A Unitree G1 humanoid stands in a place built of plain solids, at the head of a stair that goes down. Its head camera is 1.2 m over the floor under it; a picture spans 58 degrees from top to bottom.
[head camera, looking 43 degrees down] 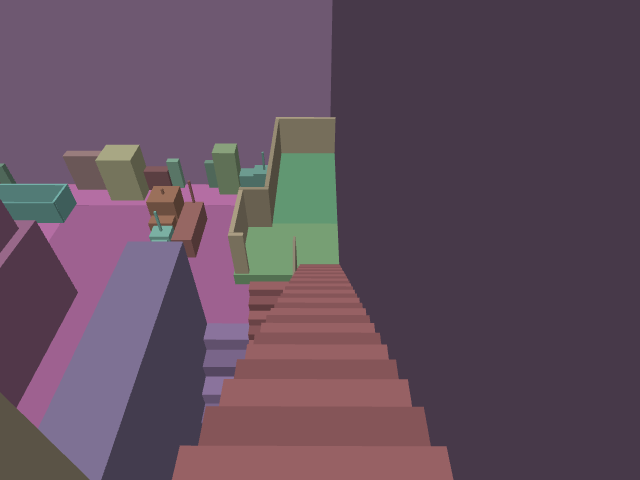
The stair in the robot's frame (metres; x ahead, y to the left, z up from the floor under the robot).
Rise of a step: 0.21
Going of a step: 0.23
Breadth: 0.85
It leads straight ahead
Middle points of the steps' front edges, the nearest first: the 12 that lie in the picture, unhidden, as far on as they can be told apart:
0.56 0.02 -0.21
0.79 0.02 -0.41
1.02 0.02 -0.62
1.25 0.02 -0.83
1.48 0.02 -1.04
1.71 0.02 -1.24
1.94 0.02 -1.45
2.17 0.02 -1.66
2.40 0.02 -1.87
2.63 0.01 -2.07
2.86 0.01 -2.28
3.09 0.01 -2.49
